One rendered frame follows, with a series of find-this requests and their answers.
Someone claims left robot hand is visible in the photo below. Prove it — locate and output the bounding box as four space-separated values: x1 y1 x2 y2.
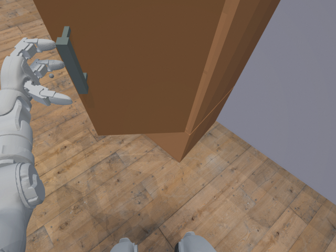
0 37 72 106

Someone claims handle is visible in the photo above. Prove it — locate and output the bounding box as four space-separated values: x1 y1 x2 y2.
55 26 89 94

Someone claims cupboard door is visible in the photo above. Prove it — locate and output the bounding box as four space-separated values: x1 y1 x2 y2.
33 0 226 135

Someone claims left robot thigh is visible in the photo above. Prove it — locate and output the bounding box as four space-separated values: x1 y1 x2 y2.
110 241 138 252

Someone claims right robot shin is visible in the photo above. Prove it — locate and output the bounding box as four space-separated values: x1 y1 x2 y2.
183 232 195 238

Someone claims robot left upper arm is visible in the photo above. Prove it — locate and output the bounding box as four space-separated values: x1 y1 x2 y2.
0 162 45 252

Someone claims left robot forearm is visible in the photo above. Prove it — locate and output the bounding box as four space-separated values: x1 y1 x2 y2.
0 89 35 167

